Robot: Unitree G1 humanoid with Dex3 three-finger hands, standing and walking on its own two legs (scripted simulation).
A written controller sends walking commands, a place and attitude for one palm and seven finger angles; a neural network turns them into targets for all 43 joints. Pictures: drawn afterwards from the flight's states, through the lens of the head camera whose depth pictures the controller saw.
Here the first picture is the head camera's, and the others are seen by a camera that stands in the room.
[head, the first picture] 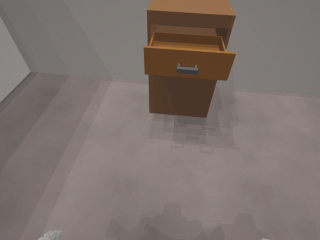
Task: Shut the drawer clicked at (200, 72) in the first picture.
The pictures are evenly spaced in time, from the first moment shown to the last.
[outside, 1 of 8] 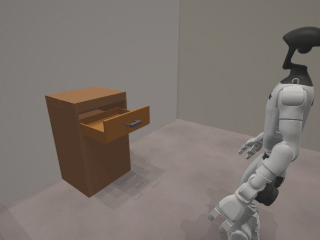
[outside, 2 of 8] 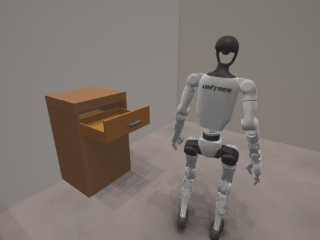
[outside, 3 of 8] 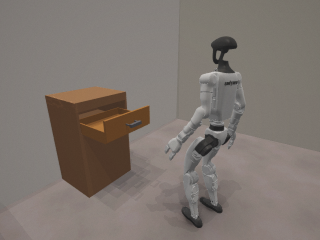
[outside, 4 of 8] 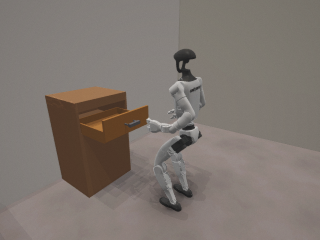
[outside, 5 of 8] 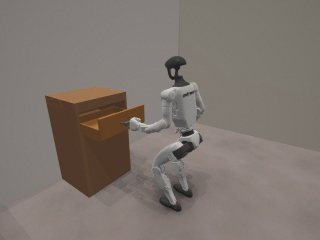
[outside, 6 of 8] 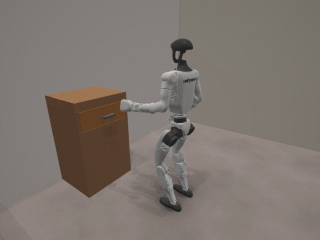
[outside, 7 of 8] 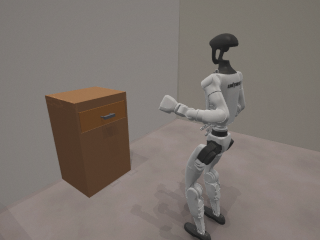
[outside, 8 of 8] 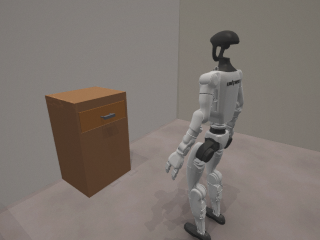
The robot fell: no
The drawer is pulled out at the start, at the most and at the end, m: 0.30 0.30 0.00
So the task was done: yes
